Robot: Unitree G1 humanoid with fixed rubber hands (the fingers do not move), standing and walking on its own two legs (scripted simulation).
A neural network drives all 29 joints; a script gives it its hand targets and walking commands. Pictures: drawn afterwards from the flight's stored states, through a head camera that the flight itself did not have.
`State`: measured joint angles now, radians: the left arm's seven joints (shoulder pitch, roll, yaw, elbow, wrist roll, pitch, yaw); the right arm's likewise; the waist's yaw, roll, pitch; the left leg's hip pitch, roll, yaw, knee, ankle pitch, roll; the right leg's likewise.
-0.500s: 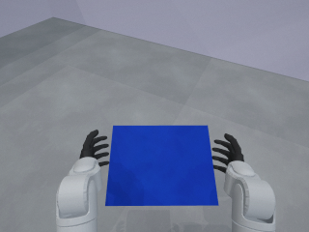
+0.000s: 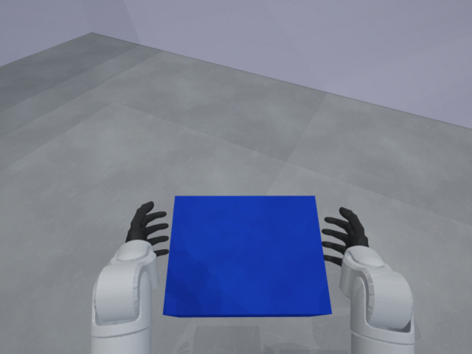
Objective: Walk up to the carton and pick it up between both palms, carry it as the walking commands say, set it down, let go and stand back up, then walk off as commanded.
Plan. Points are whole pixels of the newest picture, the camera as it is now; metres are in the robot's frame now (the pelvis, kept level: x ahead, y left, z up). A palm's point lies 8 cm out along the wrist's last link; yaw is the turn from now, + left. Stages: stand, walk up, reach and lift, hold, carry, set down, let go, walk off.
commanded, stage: carry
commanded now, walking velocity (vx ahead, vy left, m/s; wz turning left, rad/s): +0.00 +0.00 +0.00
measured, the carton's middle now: (244, 258) +0.29 +0.01 -0.01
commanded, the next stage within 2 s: hold in 0.36 s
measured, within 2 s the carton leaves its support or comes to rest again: neither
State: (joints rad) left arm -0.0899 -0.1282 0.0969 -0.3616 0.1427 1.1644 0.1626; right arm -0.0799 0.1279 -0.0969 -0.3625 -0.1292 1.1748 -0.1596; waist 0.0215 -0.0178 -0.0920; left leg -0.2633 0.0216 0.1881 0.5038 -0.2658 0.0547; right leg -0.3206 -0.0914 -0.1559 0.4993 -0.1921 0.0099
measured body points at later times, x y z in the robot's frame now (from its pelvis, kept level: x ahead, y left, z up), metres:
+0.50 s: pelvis -0.01 +0.00 +0.00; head -0.01 +0.00 +0.45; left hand +0.26 +0.17 +0.01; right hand +0.28 -0.17 +0.01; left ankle +0.01 +0.08 -0.74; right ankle +0.05 -0.12 -0.74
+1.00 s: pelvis +0.01 -0.04 +0.01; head -0.05 -0.04 +0.45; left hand +0.29 +0.15 +0.04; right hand +0.31 -0.19 +0.04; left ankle +0.01 +0.08 -0.74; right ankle +0.05 -0.12 -0.74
